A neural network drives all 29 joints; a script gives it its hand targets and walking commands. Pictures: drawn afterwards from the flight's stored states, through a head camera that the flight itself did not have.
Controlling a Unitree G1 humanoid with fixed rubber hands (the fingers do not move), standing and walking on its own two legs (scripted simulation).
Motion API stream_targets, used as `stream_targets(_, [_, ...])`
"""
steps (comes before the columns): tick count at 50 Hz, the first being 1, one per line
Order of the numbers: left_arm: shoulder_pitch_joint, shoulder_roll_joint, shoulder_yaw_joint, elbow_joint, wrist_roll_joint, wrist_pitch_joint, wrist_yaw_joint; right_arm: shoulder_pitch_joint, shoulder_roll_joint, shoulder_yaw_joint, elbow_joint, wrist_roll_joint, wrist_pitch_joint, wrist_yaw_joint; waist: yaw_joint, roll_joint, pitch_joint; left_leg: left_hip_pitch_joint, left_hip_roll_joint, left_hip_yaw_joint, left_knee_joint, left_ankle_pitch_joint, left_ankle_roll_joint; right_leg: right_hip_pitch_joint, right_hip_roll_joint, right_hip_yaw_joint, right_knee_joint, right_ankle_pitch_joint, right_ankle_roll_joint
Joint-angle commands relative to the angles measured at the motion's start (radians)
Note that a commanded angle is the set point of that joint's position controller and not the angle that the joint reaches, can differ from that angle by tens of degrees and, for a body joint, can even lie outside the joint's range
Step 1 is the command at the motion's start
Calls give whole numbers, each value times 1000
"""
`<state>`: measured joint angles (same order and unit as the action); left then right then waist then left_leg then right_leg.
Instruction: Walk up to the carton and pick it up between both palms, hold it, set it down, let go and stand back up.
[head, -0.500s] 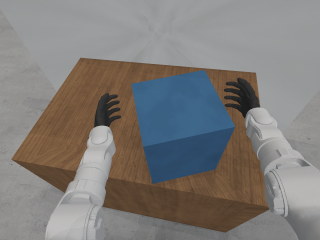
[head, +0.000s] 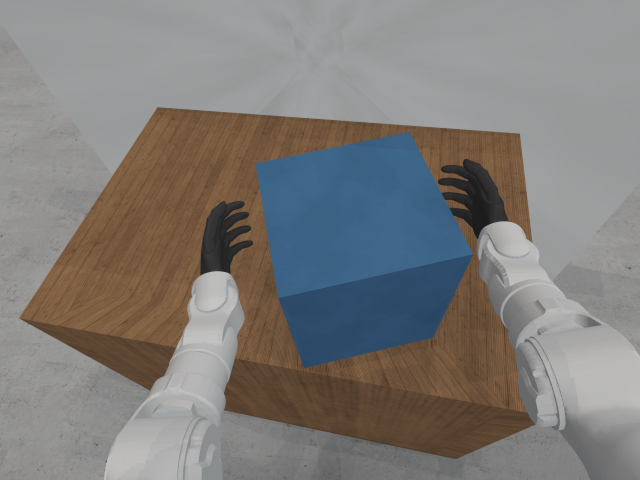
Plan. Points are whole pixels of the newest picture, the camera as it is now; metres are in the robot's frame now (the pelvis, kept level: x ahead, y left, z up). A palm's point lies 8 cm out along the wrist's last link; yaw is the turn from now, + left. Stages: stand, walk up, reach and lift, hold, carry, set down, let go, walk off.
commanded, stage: reach and lift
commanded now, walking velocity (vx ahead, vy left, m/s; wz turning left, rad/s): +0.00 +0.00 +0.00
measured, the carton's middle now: (352, 258) +0.41 +0.07 -0.02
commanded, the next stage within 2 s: none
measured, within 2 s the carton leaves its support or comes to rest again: neither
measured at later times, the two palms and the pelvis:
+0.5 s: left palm (226, 265) +0.34 +0.22 +0.04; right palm (462, 237) +0.43 -0.07 +0.05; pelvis -0.01 +0.00 +0.01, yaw +0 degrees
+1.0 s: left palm (228, 264) +0.34 +0.22 +0.04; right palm (464, 242) +0.42 -0.07 +0.04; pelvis +0.01 +0.00 +0.01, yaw +0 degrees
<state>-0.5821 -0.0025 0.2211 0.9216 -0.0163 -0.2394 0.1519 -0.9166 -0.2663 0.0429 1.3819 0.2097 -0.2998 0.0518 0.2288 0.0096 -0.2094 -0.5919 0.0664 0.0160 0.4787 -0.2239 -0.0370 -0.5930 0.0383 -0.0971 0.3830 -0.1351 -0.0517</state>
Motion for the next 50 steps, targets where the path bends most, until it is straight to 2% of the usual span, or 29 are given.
stream_targets(1, [-344, 39, 15, -145, 35, -48, -4, -444, -43, -44, -156, -46, -39, -7, -5, -121, -539, -10, -62, 67, -4, 465, -16, 574, 7, 95, 64, 281, 45])
stream_targets(6, [-341, -5, 62, -142, 105, -31, 3, -427, 6, -107, -143, -120, -34, -29, -10, -107, -487, 6, -65, 72, -22, 457, -14, 595, 4, 95, 48, 276, 44])
stream_targets(11, [-372, -71, 91, -180, 160, -12, 13, -431, 80, -161, -179, -188, -24, -48, -13, -87, -483, 34, -68, 78, -34, 463, -13, 609, 5, 90, 30, 266, 43])
stream_targets(15, [-388, -120, 108, -198, 206, -3, 3, -418, 143, -210, -202, -258, -18, -37, -15, -70, -468, 68, -69, 85, -46, 469, -12, 603, 2, 80, 8, 235, 35])
stream_targets(20, [-414, -208, 127, -233, 269, 8, -15, -408, 250, -297, -244, -381, -19, -16, -19, -66, -456, 117, -69, 99, -68, 470, -6, 587, 2, 61, -19, 183, 30])
stream_targets(26, [-400, -412, 114, -218, 376, 24, -86, -358, 480, -375, -236, -575, -41, 44, -35, -69, -394, 183, -67, 118, -110, 475, -4, 603, -4, 33, -56, 176, 23])
stream_targets(29, [-380, -462, 105, -214, 408, 25, -103, -323, 547, -401, -220, -627, -58, 63, -37, -56, -354, 206, -66, 122, -123, 476, -1, 603, -5, 25, -68, 155, 16])
stream_targets(37, [-360, -478, 89, -240, 425, 53, -105, -296, 579, -419, -219, -651, -64, 77, -33, -44, -296, 232, -65, 128, -137, 463, 13, 588, -10, 18, -87, 105, 16])
stream_targets(43, [-346, -516, 60, -239, 421, 51, -109, -290, 607, -388, -204, -639, -82, 78, -38, -31, -308, 252, -64, 123, -113, 533, 8, 588, -7, 15, -82, 165, 14])
stream_targets(50, [-331, -537, 40, -217, 413, 23, -117, -287, 640, -343, -183, -625, -117, 69, -46, -49, -293, 226, -60, 112, -108, 555, 8, 619, -7, 16, -70, 233, 17])
